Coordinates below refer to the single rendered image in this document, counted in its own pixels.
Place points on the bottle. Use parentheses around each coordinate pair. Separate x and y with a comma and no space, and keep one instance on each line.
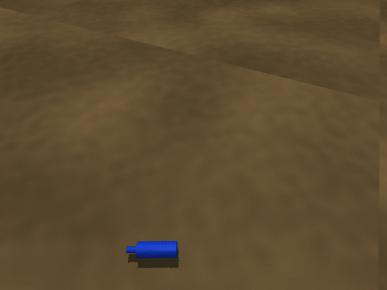
(154,249)

